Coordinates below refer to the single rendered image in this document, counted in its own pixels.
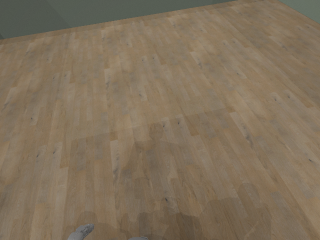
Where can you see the robot left hand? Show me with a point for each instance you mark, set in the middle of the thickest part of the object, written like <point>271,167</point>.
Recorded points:
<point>81,232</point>

